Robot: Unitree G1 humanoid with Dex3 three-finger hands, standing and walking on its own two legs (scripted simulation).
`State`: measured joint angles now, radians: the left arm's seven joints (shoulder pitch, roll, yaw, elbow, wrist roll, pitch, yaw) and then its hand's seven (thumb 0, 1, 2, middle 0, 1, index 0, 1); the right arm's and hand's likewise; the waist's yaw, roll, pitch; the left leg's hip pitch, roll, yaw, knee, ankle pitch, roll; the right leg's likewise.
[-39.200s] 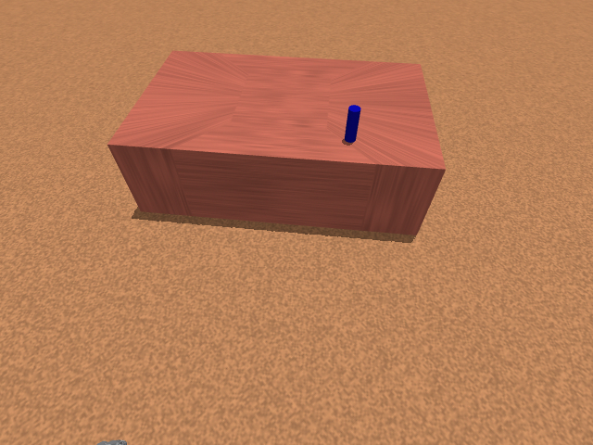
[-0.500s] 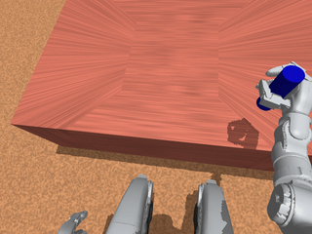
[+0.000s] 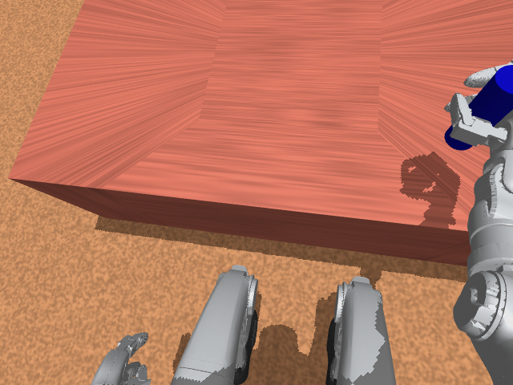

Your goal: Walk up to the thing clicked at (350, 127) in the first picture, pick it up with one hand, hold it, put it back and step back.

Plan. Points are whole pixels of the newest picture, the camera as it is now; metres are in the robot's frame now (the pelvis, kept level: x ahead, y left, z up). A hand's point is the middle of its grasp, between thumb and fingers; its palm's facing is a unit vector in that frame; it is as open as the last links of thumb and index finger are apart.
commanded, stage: lower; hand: right
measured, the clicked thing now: (483, 113) +0.50 -0.25 +0.01
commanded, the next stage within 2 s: loosen in 0.96 s
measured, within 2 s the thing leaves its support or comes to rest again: rests again in 0.90 s
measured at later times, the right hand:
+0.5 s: hand (444, 135) +0.51 -0.23 -0.06, palm faces +0.25 +0.97 +0.00, open 5.5 cm
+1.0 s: hand (437, 143) +0.51 -0.23 -0.10, palm faces +0.25 +0.97 +0.00, open 5.5 cm
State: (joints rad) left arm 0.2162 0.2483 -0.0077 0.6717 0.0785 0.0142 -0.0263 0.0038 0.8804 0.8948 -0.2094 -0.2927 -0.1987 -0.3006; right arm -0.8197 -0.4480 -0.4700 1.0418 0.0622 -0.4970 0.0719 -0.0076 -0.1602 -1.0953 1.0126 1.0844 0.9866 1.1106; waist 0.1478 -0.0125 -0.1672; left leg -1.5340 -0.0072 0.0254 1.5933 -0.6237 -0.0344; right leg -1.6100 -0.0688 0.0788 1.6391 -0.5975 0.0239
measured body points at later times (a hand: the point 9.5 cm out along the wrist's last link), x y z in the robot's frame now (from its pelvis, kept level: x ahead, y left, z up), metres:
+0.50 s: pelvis -0.01 +0.00 -0.06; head +0.20 -0.03 +0.33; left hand +0.07 +0.28 -0.18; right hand +0.49 -0.28 -0.06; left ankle +0.05 +0.14 -0.53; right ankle +0.06 -0.13 -0.53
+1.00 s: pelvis -0.02 +0.01 -0.10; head +0.20 -0.03 +0.29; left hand +0.06 +0.29 -0.22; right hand +0.49 -0.28 -0.09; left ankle +0.05 +0.14 -0.53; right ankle +0.06 -0.13 -0.53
